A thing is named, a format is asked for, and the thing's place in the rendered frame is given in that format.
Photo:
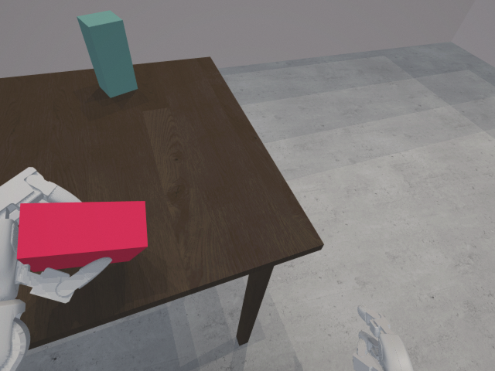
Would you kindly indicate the table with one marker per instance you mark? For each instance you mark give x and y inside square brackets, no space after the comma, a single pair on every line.
[217,207]

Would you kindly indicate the robot left hand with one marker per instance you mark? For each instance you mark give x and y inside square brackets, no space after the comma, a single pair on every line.
[30,187]

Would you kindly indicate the robot right hand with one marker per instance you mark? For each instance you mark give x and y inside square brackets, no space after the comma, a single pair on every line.
[386,354]

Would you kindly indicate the left robot forearm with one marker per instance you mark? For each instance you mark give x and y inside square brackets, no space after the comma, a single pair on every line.
[14,335]

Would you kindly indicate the sponge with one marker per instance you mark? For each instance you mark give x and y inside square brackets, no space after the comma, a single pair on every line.
[66,235]

